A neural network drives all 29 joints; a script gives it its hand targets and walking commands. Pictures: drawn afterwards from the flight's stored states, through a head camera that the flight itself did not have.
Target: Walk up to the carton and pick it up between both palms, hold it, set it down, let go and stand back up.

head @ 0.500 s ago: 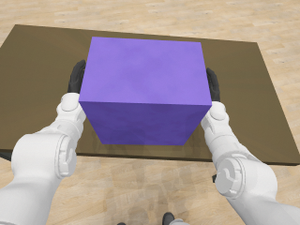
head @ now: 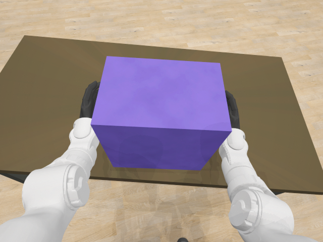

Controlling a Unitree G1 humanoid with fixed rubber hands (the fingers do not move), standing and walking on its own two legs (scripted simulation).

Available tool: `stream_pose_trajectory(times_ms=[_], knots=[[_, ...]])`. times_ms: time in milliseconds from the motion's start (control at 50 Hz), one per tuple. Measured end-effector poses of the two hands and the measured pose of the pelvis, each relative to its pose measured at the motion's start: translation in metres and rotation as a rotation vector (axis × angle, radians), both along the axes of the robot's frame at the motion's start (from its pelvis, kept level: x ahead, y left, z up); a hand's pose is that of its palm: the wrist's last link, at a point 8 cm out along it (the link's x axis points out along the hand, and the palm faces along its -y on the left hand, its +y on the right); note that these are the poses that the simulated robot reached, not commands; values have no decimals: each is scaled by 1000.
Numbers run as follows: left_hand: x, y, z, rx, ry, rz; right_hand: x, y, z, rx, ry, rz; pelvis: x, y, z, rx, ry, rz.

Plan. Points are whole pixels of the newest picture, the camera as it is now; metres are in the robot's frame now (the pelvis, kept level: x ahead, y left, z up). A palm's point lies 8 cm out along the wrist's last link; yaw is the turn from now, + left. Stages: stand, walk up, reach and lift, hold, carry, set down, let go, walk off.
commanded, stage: reach and lift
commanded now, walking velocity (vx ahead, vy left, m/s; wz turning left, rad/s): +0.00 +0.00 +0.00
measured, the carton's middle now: (160, 121) +0.43 -0.01 -0.01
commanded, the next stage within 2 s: none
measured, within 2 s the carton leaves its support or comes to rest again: leaves its support in 1.32 s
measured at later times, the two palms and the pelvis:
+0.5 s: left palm (87, 118) +0.42 +0.17 +0.03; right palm (232, 128) +0.38 -0.18 +0.03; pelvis -0.02 +0.00 +0.00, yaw -1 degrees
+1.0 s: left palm (85, 120) +0.41 +0.18 +0.03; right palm (230, 127) +0.38 -0.18 +0.03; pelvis -0.01 +0.00 +0.00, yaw -1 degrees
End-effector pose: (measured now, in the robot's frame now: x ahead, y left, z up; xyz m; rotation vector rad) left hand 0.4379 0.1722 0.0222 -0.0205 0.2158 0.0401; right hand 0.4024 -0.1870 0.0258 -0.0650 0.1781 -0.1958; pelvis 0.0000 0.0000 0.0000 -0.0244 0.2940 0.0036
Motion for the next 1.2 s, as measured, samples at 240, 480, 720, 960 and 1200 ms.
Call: stream_pose_trajectory(times_ms=[240, 480, 720, 960, 1200], knots=[[-6, 0, 3, 16, -46, 0, -7, 1, 2, -25, -52, 1, -5, 2, 0, -1, 19, -5], [-20, 1, 10, 23, -116, -5, -23, 2, 7, -30, -124, -5, -22, 0, 0, 2, 28, -19], [-22, 2, 9, 45, -92, 8, -20, 3, 4, -6, -105, 9, -25, -2, -1, 7, 59, -26], [-24, 4, 8, 64, -75, 19, -17, 4, 3, -4, -92, 24, -15, -3, -1, -5, 56, -14], [-48, 7, 8, 78, -39, 37, -34, 7, 0, 4, -57, 41, -17, 0, -1, -12, 23, -4]])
